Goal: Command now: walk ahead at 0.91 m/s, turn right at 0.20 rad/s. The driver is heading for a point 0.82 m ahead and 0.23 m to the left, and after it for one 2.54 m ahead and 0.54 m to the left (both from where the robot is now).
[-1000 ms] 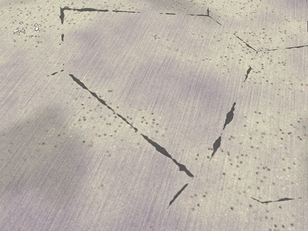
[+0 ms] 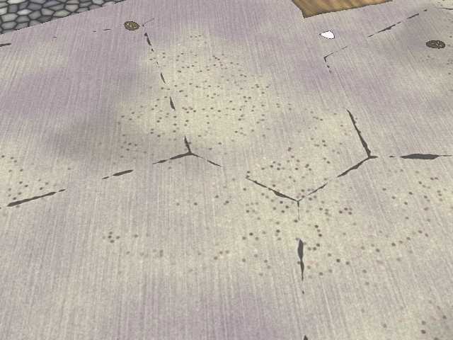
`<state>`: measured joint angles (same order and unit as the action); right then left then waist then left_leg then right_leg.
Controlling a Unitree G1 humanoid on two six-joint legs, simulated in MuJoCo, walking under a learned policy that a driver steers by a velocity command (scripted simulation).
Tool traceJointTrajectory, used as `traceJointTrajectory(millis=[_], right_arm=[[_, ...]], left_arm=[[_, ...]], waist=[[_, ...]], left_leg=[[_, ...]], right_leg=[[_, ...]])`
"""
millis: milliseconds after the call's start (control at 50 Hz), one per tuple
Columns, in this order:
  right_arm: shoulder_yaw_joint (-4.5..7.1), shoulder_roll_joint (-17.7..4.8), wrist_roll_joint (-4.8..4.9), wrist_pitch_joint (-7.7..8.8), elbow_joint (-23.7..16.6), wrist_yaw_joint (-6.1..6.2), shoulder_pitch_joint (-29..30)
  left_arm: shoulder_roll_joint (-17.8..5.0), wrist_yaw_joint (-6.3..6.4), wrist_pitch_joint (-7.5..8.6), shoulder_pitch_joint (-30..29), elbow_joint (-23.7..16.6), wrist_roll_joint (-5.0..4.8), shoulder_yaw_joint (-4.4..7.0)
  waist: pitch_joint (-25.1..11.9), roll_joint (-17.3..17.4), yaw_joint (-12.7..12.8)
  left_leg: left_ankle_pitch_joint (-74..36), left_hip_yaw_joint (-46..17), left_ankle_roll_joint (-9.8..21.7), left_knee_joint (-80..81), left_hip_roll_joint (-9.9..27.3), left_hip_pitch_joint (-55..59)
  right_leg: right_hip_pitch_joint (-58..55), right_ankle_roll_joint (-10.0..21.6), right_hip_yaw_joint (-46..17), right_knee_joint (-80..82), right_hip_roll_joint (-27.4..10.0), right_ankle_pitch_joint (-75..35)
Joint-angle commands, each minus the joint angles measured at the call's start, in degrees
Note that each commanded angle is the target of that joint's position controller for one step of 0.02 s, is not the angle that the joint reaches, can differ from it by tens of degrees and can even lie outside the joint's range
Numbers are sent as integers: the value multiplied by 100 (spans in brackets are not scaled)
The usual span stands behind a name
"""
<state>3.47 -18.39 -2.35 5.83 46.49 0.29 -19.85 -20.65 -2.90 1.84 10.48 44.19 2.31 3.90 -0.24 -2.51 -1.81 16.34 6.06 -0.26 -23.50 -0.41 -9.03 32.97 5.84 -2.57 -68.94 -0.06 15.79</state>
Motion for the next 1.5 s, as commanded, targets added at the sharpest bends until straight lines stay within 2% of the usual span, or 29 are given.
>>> traceJointTrajectory(millis=[20,100,120,140,160,180,200,220,280,360,460,580,600,620,640,660,680,720,840,940,960,1060,1080,1120,1180,1400,1460,1480,1500], right_arm=[[-69,-140,95,202,20,-59,-176],[51,-679,244,218,238,-149,-231],[110,-902,255,215,286,-159,-259],[223,-1323,612,211,63,-39,-132],[235,-1413,634,174,68,6,14],[165,-1160,510,145,-34,26,22],[-95,-166,237,68,-149,16,-590],[-110,-123,457,19,-12,46,-1590],[85,-490,488,-260,-262,197,-639],[138,-61,452,-673,-592,239,-541],[121,32,343,-694,-1005,-6,172],[372,-514,345,-892,-1386,-230,513],[472,-668,320,-872,-1301,-173,140],[671,-1248,310,-825,-1271,-49,-287],[713,-1830,216,-807,-1512,14,19],[636,-1619,89,-653,-1723,-101,82],[578,-1436,161,-546,-1748,-156,305],[479,-1071,397,-562,-1795,-49,821],[403,-959,337,-576,-1928,186,918],[256,-819,233,-414,-1706,49,507],[255,-921,-98,-484,-1628,-158,389],[156,-726,-41,-483,-1732,-167,1384],[78,-450,-103,-464,-1804,-106,1659],[-198,229,-52,-329,-2384,-127,1771],[0,-557,-139,-193,-1920,-156,1716],[-258,-41,27,-206,-2135,-283,3254],[-142,-318,68,-123,-1787,-55,2025],[157,-683,585,100,-1783,51,1162],[225,-1030,522,76,-1442,141,-38]], left_arm=[[275,-122,52,-571,-783,104,-232],[373,-243,292,-813,-772,35,-422],[154,-190,287,-550,-639,58,-361],[-267,-8,399,-215,-672,-257,-152],[-460,112,396,202,-551,-204,-81],[-781,242,350,759,-450,-60,29],[-1210,358,280,1137,-428,117,48],[-971,318,218,1126,-638,212,-40],[-229,271,187,2,-705,-206,-112],[-17,322,266,-791,-609,-122,-59],[-252,538,184,-1086,-482,-202,84],[-536,408,27,-967,-319,-506,250],[-448,383,-8,-855,-277,-516,245],[-378,343,-43,-531,-290,-381,239],[-70,312,-52,-338,-538,-84,132],[-297,294,-48,-419,-580,-130,136],[-433,303,-37,-772,-655,-298,175],[-393,422,-30,-935,-618,-179,182],[-156,239,77,-679,-436,-316,120],[-70,178,229,-707,-462,-330,-1],[-20,93,-5,-452,-359,128,-66],[-172,-66,-88,926,-4,-143,-39],[-288,-41,-28,1740,279,-96,-2],[-955,-12,23,1506,-26,-76,102],[-724,56,119,1174,-186,-144,199],[-371,266,109,2376,498,-173,254],[-543,283,101,1900,412,-262,322],[-186,400,120,1433,124,-686,194],[45,434,146,1298,-69,-410,108]], waist=[[799,673,310],[580,560,428],[363,557,551],[-80,457,915],[-397,515,1275],[-780,577,1513],[-1790,-1002,1084],[-3111,-1577,838],[-1294,-159,438],[-485,-335,-155],[-518,-238,-82],[-297,-131,-147],[-423,114,-316],[-398,1190,-431],[-684,2500,104],[-1731,1734,-142],[-1365,1079,-124],[-695,483,145],[-853,962,193],[-406,1258,-161],[-421,1435,-145],[66,513,707],[237,-346,1003],[867,-1811,617],[453,60,471],[503,-607,1054],[-238,-579,369],[-896,-410,-433],[-2053,115,-745]], left_leg=[[-1044,-1644,1037,1694,1496,146],[-3883,-818,814,1713,923,-1101],[-4480,-814,742,1313,926,-784],[-4848,-1028,643,579,982,-376],[-4804,-1014,427,-268,866,-304],[-3723,-1003,137,-1475,543,-914],[1468,-714,-221,-3972,-197,-1942],[2467,-1717,-281,-5588,-415,-2345],[1377,-1079,-479,-5496,368,-3149],[864,-903,-551,-4813,785,-2414],[-1084,-565,-242,-2610,716,-1790],[-790,-13,384,-1289,288,-1112],[-1055,40,594,-895,48,-507],[-3755,-995,995,-382,428,393],[-5290,-3345,2093,-413,1603,1462],[-3451,-4428,2505,198,2032,1554],[-2455,-4064,2236,422,1901,1268],[-1557,-3392,1637,477,1383,413],[1607,-3166,1391,942,890,-350],[2021,-2903,1270,981,1170,-601],[2372,-2695,1126,1218,944,-690],[2383,-1549,692,272,850,-1728],[2037,-916,521,-1239,471,-2258],[1261,-776,115,-3673,-470,-4667],[-106,-1042,-60,-3531,208,-4026],[-694,-455,-287,-1138,-352,-3008],[-1101,-477,6,-386,-669,-309],[-1973,-1276,239,65,19,1294],[-1852,-1812,452,-538,976,2895]], right_leg=[[1401,-147,-524,807,-326,-238],[-1720,-322,646,3198,176,-2120],[-2092,-295,599,3356,268,-2111],[-2651,-292,177,3593,334,-2175],[-3194,-258,46,3903,179,-2518],[-4200,-158,-311,3742,-402,-3506],[-5546,290,-1626,3089,-2150,-6608],[-6089,1097,-2872,3253,-2864,-7239],[-4017,889,-1402,4099,-2102,-5218],[-2053,813,-252,5166,-1974,-3909],[-2109,556,1010,5207,-1681,-3510],[-2530,22,1479,4024,-1824,-3191],[-2361,-195,1637,3211,-1597,-3167],[-1431,-632,1778,1670,-1050,-1655],[474,-1122,1406,-241,18,2448],[721,-1039,-126,-861,164,2432],[903,-879,-320,-787,47,1963],[836,-780,-443,17,-164,1127],[-297,-890,-200,2180,51,220],[-511,-724,194,2699,-262,-125],[-660,-711,534,2794,-186,246],[-2244,-270,890,3727,44,313],[-2677,-103,106,4257,-236,1138],[-2821,732,-4926,6631,-1695,3809],[-3022,710,-3474,6105,-1360,2268],[-3339,704,-2338,5353,-500,-2365],[-2481,54,-2023,4037,-144,-4897],[-1804,-230,-2310,3121,-197,-4516],[-1364,-401,-1775,1781,148,-1846]])
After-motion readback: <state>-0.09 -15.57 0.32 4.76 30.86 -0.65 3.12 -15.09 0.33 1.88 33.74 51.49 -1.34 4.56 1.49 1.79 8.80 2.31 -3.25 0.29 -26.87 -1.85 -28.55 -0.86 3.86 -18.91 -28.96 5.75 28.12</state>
